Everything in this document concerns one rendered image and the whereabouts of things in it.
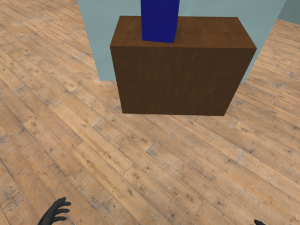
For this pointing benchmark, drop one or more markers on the carton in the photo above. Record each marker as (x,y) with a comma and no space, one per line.
(159,20)

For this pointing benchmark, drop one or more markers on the robot left hand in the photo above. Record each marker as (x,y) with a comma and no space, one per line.
(49,217)

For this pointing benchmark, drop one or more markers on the pedestal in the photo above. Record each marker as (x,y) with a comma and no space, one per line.
(198,74)

